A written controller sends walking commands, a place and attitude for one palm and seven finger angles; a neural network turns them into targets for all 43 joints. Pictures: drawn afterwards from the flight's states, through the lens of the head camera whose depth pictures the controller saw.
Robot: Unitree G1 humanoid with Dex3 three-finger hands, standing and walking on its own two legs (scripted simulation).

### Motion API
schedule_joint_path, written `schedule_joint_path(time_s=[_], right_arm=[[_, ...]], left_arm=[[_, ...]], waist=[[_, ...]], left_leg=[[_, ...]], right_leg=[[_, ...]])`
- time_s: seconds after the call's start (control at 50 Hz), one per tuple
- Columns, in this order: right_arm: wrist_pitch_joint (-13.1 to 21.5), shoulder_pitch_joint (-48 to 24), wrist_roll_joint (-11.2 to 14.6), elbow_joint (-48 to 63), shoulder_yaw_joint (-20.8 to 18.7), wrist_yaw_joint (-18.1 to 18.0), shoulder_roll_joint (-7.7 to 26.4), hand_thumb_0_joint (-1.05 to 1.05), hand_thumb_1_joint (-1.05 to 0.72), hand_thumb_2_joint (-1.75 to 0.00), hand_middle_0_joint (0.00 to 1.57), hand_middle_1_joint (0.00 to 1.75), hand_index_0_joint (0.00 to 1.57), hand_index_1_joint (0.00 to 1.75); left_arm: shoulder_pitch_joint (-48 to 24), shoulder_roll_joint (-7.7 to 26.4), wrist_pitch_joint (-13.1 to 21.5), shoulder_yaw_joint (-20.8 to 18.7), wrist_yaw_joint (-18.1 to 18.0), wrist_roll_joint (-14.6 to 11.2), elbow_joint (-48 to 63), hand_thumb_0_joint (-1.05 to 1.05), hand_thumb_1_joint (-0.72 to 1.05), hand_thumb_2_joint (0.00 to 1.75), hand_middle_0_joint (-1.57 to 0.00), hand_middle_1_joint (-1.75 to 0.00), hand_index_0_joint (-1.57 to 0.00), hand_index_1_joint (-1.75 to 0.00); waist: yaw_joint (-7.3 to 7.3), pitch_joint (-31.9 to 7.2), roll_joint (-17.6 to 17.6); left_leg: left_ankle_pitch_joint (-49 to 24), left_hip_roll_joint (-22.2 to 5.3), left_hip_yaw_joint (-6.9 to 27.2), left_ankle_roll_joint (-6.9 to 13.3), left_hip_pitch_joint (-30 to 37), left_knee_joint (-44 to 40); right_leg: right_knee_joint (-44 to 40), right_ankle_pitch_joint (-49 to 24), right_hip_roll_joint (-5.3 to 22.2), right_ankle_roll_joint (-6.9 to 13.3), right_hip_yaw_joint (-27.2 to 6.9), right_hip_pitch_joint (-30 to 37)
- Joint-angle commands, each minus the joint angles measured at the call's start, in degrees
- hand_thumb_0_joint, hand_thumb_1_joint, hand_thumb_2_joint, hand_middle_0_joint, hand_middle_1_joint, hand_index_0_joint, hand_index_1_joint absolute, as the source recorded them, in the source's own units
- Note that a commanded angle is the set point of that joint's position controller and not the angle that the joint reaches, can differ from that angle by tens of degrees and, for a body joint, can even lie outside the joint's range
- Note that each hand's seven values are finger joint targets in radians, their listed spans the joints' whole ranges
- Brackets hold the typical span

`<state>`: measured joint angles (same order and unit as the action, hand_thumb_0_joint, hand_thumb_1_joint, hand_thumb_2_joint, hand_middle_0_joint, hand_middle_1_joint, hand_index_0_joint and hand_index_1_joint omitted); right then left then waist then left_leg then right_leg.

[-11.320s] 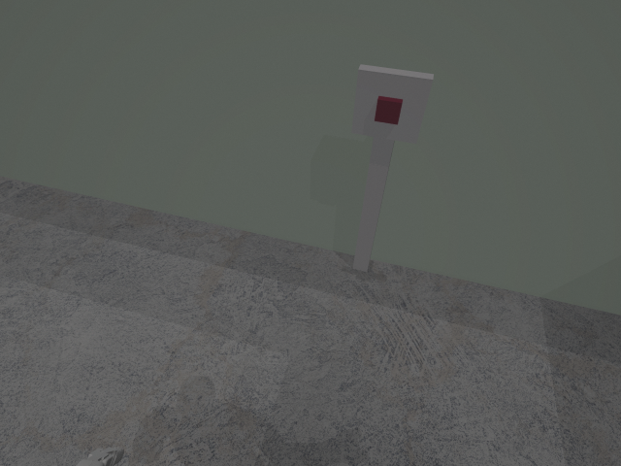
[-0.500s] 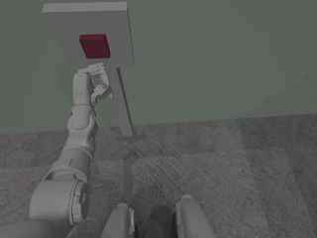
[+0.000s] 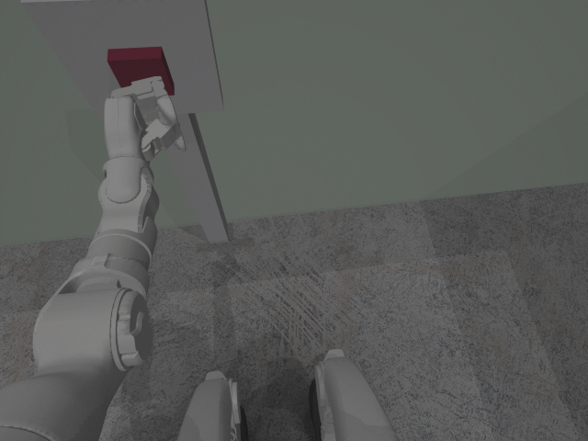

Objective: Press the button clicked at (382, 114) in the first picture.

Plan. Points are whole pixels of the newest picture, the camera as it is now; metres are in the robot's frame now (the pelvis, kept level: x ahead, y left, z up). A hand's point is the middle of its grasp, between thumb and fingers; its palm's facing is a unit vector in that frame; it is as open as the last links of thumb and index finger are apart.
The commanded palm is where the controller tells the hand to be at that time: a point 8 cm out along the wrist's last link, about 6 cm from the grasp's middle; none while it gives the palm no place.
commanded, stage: press the button with the knuckle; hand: left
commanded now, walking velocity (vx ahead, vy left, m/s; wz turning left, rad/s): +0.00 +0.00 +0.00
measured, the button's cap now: (143, 71) +0.58 +0.14 +0.08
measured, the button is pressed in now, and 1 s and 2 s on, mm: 0 7 0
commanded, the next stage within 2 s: hold the button down briefly in 0.52 s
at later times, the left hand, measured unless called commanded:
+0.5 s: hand (173, 116) +0.54 +0.11 +0.05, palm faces +0.03 -1.00 -0.04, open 3.5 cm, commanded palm +0.53 +0.15 +0.05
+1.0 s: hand (172, 115) +0.54 +0.11 +0.05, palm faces +0.03 -1.00 -0.05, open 3.5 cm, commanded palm +0.53 +0.14 +0.05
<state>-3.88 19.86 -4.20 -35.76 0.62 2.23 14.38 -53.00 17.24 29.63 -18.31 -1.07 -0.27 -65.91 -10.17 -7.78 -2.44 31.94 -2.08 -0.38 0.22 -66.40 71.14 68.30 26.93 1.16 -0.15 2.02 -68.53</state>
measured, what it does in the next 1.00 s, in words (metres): stands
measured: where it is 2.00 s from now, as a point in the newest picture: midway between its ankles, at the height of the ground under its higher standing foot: outside the picture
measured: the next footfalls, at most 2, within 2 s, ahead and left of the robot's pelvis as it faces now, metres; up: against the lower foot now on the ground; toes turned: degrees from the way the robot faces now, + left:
none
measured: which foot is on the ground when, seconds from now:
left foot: down 0.00-1.00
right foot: down 0.00-1.00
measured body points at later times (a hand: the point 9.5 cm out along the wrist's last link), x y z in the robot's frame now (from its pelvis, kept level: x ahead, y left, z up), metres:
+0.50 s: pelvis -0.01 +0.00 -0.01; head +0.16 +0.02 +0.41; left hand +0.53 +0.17 +0.05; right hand -0.01 -0.26 -0.13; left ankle +0.01 +0.12 -0.63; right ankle +0.04 -0.12 -0.63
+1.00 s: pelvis -0.03 +0.01 -0.02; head +0.14 +0.03 +0.39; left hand +0.53 +0.17 +0.05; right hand -0.04 -0.25 -0.13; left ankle +0.01 +0.12 -0.63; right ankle +0.04 -0.12 -0.63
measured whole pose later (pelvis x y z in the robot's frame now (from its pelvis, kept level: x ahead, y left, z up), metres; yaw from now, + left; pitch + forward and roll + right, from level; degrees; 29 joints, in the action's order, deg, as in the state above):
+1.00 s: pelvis -0.03 +0.01 -0.02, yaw +1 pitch +30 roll -4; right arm -0.9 20.8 -5.5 -37.5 3.2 2.4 14.8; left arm -67.1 24.3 27.1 -16.3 -3.0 2.4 -76.8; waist -14.4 -7.2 -2.9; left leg 29.7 -1.4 2.6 0.6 -75.8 75.8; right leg 70.2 24.3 1.8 -0.3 4.6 -75.4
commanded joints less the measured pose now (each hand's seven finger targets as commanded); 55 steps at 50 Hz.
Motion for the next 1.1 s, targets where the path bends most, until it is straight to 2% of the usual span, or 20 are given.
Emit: schedule_joint_path(time_s=[0.0, 0.08, 0.2, 0.22, 0.26, 0.3, 0.32, 0.34, 0.42, 0.44, 0.54, 0.6, 0.64, 0.78, 0.84, 0.88, 0.96, 1.02, 1.04, 1.08], right_arm=[[0.7, 10.1, 0.1, 2.4, -3.4, -0.8, 9.3, 0.0, -0.9, -0.9, 0.2, 0.3, 0.2, 0.3], [0.7, 10.8, -0.1, 1.7, -3.3, -0.8, 9.6, 0.0, -0.9, -0.9, 0.2, 0.3, 0.2, 0.3], [0.6, 11.1, -0.4, 1.7, -3.1, -0.6, 9.7, 0.0, -0.9, -0.9, 0.2, 0.3, 0.2, 0.3], [0.6, 10.9, -0.4, 1.8, -3.0, -0.5, 9.6, 0.0, -0.9, -0.9, 0.2, 0.3, 0.2, 0.3], [0.6, 11.1, -0.4, 1.5, -2.7, -0.7, 9.9, 0.0, -0.9, -0.9, 0.2, 0.3, 0.2, 0.3], [0.7, 11.1, -0.5, 1.6, -2.7, -0.7, 10.1, 0.0, -0.9, -0.9, 0.2, 0.3, 0.2, 0.3], [0.8, 10.8, -0.5, 1.6, -2.6, -0.6, 9.9, 0.0, -0.9, -0.9, 0.2, 0.3, 0.2, 0.3], [0.9, 11.1, -0.7, 1.3, -2.5, -0.6, 10.1, 0.0, -0.9, -0.9, 0.2, 0.3, 0.2, 0.3], [1.0, 11.4, -0.8, 0.9, -2.5, -0.6, 10.3, 0.0, -0.9, -0.9, 0.2, 0.3, 0.2, 0.3], [1.1, 11.6, -0.8, 1.0, -2.4, -0.6, 10.6, 0.0, -0.9, -0.9, 0.2, 0.3, 0.2, 0.3], [1.6, 11.8, -0.9, 0.4, -2.1, -0.7, 10.9, 0.0, -0.9, -0.9, 0.2, 0.3, 0.2, 0.3], [1.9, 12.3, -1.0, 0.0, -2.0, -0.9, 11.2, 0.0, -0.9, -0.9, 0.2, 0.3, 0.2, 0.3], [2.1, 12.2, -1.0, -0.2, -1.9, -0.8, 11.1, 0.0, -0.9, -0.9, 0.2, 0.3, 0.2, 0.3], [3.0, 12.6, -1.3, -0.5, -1.7, -0.7, 11.3, 0.0, -0.9, -0.9, 0.2, 0.3, 0.2, 0.3], [3.2, 12.3, -1.1, -0.2, -1.4, -0.7, 11.4, 0.0, -0.9, -0.9, 0.2, 0.3, 0.2, 0.3], [3.5, 12.3, -1.1, -0.3, -1.3, -0.8, 11.5, 0.0, -0.9, -0.9, 0.2, 0.3, 0.2, 0.3], [3.7, 12.5, -1.2, 0.2, -1.3, -0.6, 11.5, 0.0, -0.9, -0.9, 0.2, 0.3, 0.2, 0.3], [3.5, 12.3, -1.0, 0.6, -1.4, -0.4, 11.5, 0.0, -0.9, -0.9, 0.2, 0.3, 0.2, 0.3], [3.5, 12.1, -0.9, 0.8, -1.3, -0.2, 11.3, 0.0, -0.9, -0.9, 0.2, 0.3, 0.2, 0.3], [3.3, 11.9, -0.7, 1.2, -1.3, -0.3, 11.3, 0.0, -0.9, -0.9, 0.2, 0.3, 0.2, 0.3]], left_arm=[[-27.8, 10.6, 4.1, 0.0, 0.2, -0.2, 12.1, 0.0, 0.9, 0.9, -1.3, -1.5, -1.3, -1.5], [-30.8, 10.9, 3.4, -0.2, 0.1, -0.5, 9.9, 0.0, 0.9, 0.9, -1.3, -1.5, -1.3, -1.5], [-33.0, 12.8, 3.5, -0.9, 0.0, 0.1, 10.4, 0.0, 0.9, 0.9, -1.3, -1.5, -1.3, -1.5], [-32.7, 11.8, 3.2, -0.2, 0.1, 0.1, 8.8, 0.0, 0.9, 0.9, -1.3, -1.5, -1.3, -1.5], [-36.3, 13.3, 3.2, -0.7, 0.0, 0.2, 8.4, 0.0, 0.9, 0.9, -1.3, -1.5, -1.3, -1.5], [-37.3, 15.0, 3.4, -1.6, -0.4, 0.7, 9.2, 0.0, 0.9, 0.9, -1.3, -1.5, -1.3, -1.5], [-37.3, 13.0, 3.1, 0.2, -0.3, 0.8, 7.9, 0.0, 0.9, 0.9, -1.3, -1.5, -1.3, -1.5], [-38.4, 14.4, 3.0, -1.0, -0.5, 0.7, 8.1, 0.0, 0.9, 0.9, -1.3, -1.5, -1.3, -1.5], [-42.1, 14.2, 3.0, 0.1, -0.8, 1.0, 7.8, 0.0, 0.9, 0.9, -1.3, -1.5, -1.3, -1.5], [-42.2, 15.9, 2.9, -1.0, -0.9, 1.3, 7.2, 0.0, 0.9, 0.9, -1.3, -1.5, -1.3, -1.5], [-47.0, 14.5, 2.2, 1.6, -1.5, 1.9, 5.5, 0.0, 0.9, 0.9, -1.3, -1.5, -1.3, -1.5], [-48.7, 15.6, 1.9, 1.1, -1.8, 2.1, 5.1, 0.0, 0.9, 0.9, -1.3, -1.5, -1.3, -1.5], [-49.3, 14.1, 1.3, 2.3, -1.9, 1.8, 4.3, 0.0, 0.9, 0.9, -1.3, -1.5, -1.3, -1.5], [-51.8, 14.7, 1.2, 2.7, -2.5, 2.2, 5.3, 0.0, 0.9, 0.9, -1.3, -1.5, -1.3, -1.5], [-51.3, 15.2, 0.5, 2.6, -2.5, 2.2, 3.5, 0.0, 0.9, 0.9, -1.3, -1.5, -1.3, -1.5], [-52.2, 16.2, 0.8, 2.2, -2.6, 2.2, 4.3, 0.0, 0.9, 0.9, -1.3, -1.5, -1.3, -1.5], [-49.8, 15.6, 0.7, 1.8, -2.3, 2.2, 3.9, 0.0, 0.9, 0.9, -1.3, -1.5, -1.3, -1.5], [-46.3, 16.7, 0.2, 0.3, -2.0, 1.8, 3.1, 0.0, 0.9, 0.9, -1.3, -1.5, -1.3, -1.5], [-45.7, 15.5, 0.1, 1.2, -1.7, 1.7, 3.5, 0.0, 0.9, 0.9, -1.3, -1.5, -1.3, -1.5], [-43.3, 16.9, 0.0, -0.4, -1.7, 1.7, 3.1, 0.0, 0.9, 0.9, -1.3, -1.5, -1.3, -1.5]], waist=[[-2.48, -31.5, -3.1], [-3.87, -30.3, -2.7], [-3.73, -32.9, -5.1], [-4.01, -31.7, -4.4], [-5.1, -29.9, -3.4], [-4.59, -32.4, -5.8], [-5.23, -31.6, -6.0], [-5.47, -31.5, -5.1], [-6.71, -31.6, -6.4], [-6.34, -31.8, -6.5], [-8.52, -29.9, -7.2], [-8.79, -31.3, -8.1], [-9.46, -30.1, -8.0], [-9.47, -32.2, -11.1], [-9.74, -29.9, -8.5], [-9.87, -30.1, -9.2], [-8.77, -31.3, -9.7], [-7.69, -30.4, -8.2], [-7.66, -30.0, -7.5], [-6.72, -30.1, -7.7]], left_leg=[[-21.1, 2.3, 2.0, 0.8, 17.2, -7.0], [-20.9, 2.1, 2.6, 0.9, 17.2, -6.6], [-22.2, 2.2, 2.9, 0.8, 18.4, -6.1], [-21.0, 2.2, 2.9, 0.8, 17.5, -6.2], [-18.8, 2.1, 3.3, 1.1, 15.9, -6.2], [-19.1, 2.2, 3.5, 0.9, 16.9, -6.1], [-18.3, 2.2, 3.6, 0.9, 16.9, -6.0], [-18.4, 2.1, 3.5, 1.1, 16.4, -5.7], [-17.0, 2.0, 4.3, 0.9, 17.1, -5.7], [-16.1, 2.0, 4.4, 1.0, 16.3, -5.7], [-12.1, 2.0, 5.2, 1.1, 15.6, -6.0], [-11.7, 2.0, 5.8, 1.0, 16.4, -6.0], [-10.0, 2.1, 5.6, 1.1, 15.3, -6.0], [-8.6, 2.1, 6.5, 0.9, 17.3, -6.4], [-5.8, 2.2, 5.8, 1.3, 13.6, -6.3], [-5.4, 2.2, 5.8, 1.3, 13.4, -6.4], [-6.5, 2.3, 6.1, 1.2, 14.3, -6.4], [-6.8, 2.1, 5.5, 1.1, 12.9, -6.5], [-6.2, 2.2, 5.0, 1.3, 12.0, -6.3], [-6.8, 2.2, 4.9, 1.3, 11.7, -6.4]], right_leg=[[-7.2, -18.6, -2.5, 1.1, -0.5, 19.3], [-7.5, -17.4, -2.6, 0.9, -0.2, 17.2], [-6.9, -17.9, -2.6, 1.1, 0.0, 17.0], [-7.3, -16.9, -2.7, 1.1, 0.0, 16.6], [-7.3, -14.8, -2.8, 1.0, 0.0, 15.7], [-7.0, -14.4, -2.7, 1.2, 0.0, 15.5], [-7.3, -13.6, -2.8, 1.1, 0.1, 14.4], [-7.3, -13.7, -2.8, 1.0, 0.0, 14.7], [-7.3, -11.6, -2.8, 1.0, 0.4, 12.2], [-7.3, -10.8, -2.9, 1.1, 0.3, 12.4], [-7.5, -7.5, -2.8, 1.1, 0.6, 8.9], [-7.2, -7.0, -2.8, 1.2, 0.9, 7.8], [-7.6, -6.1, -2.8, 1.1, 0.8, 7.4], [-7.1, -5.2, -2.7, 1.3, 1.1, 5.5], [-7.8, -3.6, -2.8, 1.2, 0.7, 6.7], [-7.7, -3.4, -2.7, 1.2, 0.7, 6.7], [-7.1, -3.9, -2.8, 1.4, 1.0, 6.7], [-7.4, -4.1, -2.8, 1.4, 0.9, 8.4], [-7.8, -3.7, -2.9, 1.3, 0.6, 9.1], [-7.4, -4.1, -2.8, 1.4, 0.7, 9.6]])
